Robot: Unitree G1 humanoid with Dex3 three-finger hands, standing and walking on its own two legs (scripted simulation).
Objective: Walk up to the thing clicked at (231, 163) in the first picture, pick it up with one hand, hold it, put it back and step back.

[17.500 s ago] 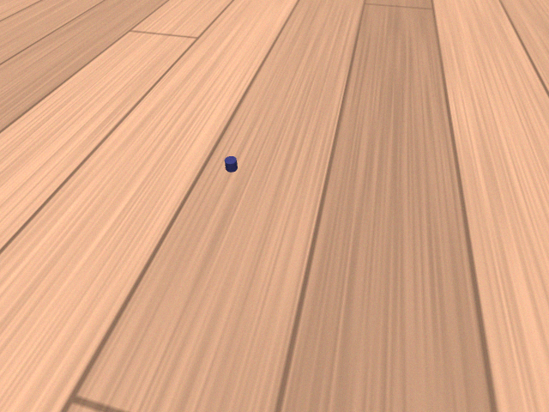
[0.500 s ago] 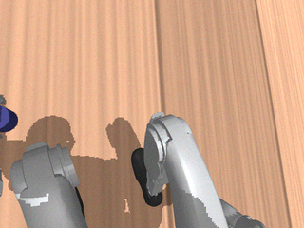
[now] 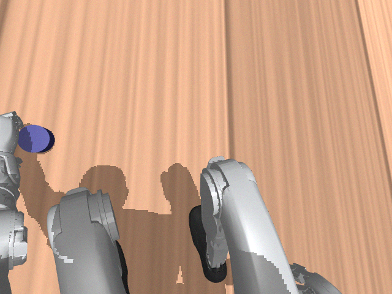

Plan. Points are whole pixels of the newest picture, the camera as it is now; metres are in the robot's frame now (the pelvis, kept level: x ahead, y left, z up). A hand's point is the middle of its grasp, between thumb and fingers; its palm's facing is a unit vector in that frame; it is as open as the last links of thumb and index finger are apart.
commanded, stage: go down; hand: left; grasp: from above
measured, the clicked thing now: (37, 139) +0.45 +0.29 -0.27
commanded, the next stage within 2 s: none
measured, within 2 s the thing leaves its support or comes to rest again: neither
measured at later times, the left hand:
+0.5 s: hand out of the picture +0.37 +0.34 +0.00, palm faces -0.38 -0.06 -0.92, open 13.6 cm
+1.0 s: hand out of the picture +0.35 +0.34 +0.10, palm faces -0.41 -0.08 -0.91, open 14.1 cm
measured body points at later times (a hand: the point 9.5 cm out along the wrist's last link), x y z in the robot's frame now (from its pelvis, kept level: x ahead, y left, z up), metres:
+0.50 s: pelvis -0.02 -0.01 +0.09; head +0.15 +0.04 +0.51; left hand +0.39 +0.34 +0.05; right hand +0.13 -0.27 -0.03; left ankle +0.06 +0.12 -0.27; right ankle +0.11 -0.12 -0.27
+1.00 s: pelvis -0.01 +0.00 +0.19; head +0.14 +0.05 +0.61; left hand +0.37 +0.34 +0.15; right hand +0.12 -0.26 +0.07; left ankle +0.06 +0.12 -0.27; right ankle +0.11 -0.12 -0.27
